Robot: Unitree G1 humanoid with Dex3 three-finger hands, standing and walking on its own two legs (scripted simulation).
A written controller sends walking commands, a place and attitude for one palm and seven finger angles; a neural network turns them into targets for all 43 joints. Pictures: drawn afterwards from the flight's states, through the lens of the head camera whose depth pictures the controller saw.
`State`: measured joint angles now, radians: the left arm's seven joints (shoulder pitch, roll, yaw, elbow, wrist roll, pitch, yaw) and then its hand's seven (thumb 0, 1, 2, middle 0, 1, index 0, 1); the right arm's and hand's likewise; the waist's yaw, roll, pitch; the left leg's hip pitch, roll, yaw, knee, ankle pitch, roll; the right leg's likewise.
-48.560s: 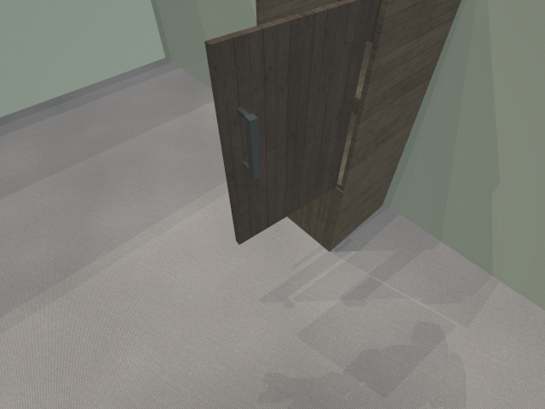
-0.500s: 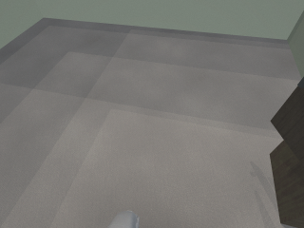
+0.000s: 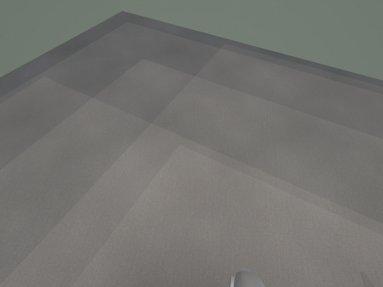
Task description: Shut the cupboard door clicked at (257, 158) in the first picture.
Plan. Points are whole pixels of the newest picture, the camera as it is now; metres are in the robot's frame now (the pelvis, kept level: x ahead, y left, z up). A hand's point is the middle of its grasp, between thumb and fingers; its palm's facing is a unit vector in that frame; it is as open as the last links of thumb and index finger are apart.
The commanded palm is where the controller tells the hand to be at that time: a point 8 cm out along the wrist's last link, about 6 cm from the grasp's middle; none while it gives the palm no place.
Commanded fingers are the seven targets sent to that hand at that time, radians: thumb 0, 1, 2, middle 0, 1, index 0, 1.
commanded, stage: walk to a spot facing it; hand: left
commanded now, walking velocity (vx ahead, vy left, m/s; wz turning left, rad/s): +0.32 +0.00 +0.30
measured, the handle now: out of the picture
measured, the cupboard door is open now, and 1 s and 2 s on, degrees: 24 24 24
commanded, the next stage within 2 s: turn to face it in 0.32 s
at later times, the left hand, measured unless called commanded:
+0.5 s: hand (133, 286) +0.15 +0.15 -0.16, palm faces +0.28 -0.93 -0.23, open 7.2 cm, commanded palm none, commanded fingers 0.00 0.90 0.90 -0.20 -0.30 -0.20 -0.30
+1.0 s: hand (127, 248) +0.23 +0.19 -0.17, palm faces +0.10 -0.96 -0.25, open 7.4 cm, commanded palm none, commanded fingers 0.00 0.90 0.90 -0.20 -0.30 -0.20 -0.30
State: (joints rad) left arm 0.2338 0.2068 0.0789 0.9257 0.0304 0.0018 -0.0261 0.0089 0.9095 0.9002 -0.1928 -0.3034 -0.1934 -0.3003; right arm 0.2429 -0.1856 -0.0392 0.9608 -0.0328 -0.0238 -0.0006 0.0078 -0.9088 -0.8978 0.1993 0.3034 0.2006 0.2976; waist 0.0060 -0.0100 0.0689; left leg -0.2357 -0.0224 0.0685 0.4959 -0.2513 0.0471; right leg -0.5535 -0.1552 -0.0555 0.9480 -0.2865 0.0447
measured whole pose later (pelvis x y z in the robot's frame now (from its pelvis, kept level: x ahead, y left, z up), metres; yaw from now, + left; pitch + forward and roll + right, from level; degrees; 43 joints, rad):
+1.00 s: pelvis +0.20 -0.01 -0.01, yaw -1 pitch +0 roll +0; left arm 0.28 0.16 0.08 0.94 0.03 0.03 0.00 0.00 0.91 0.90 -0.19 -0.30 -0.20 -0.30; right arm 0.12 -0.23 -0.07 0.95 -0.02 0.08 -0.01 0.01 -0.90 -0.90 0.20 0.30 0.20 0.30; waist 0.05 0.05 0.08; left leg -0.47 0.07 0.10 0.98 -0.47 -0.02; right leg -0.33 0.00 -0.05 0.66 -0.34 -0.03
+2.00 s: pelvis +0.25 +0.05 +0.00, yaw -37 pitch +1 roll -2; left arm 0.17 0.26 0.08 0.89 0.02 0.09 -0.04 0.01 0.91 0.90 -0.20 -0.30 -0.20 -0.30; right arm 0.21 -0.20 -0.01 0.85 -0.03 0.01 -0.02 0.01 -0.90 -0.90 0.20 0.30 0.20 0.30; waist 0.01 -0.04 0.10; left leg -0.31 0.10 0.12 0.60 -0.30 0.01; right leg -0.49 0.01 0.00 1.09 -0.50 0.05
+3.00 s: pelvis +0.24 +0.03 -0.01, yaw -72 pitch +1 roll -2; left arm 0.10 0.24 0.06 0.87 0.02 0.04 -0.03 0.01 0.91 0.90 -0.19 -0.30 -0.19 -0.30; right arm 0.25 -0.26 -0.05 0.92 -0.02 0.05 -0.01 0.01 -0.90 -0.90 0.20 0.30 0.20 0.30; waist -0.03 0.06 0.09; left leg -0.35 0.18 0.18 0.83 -0.49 -0.05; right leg -0.28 -0.01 -0.07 0.61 -0.35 -0.01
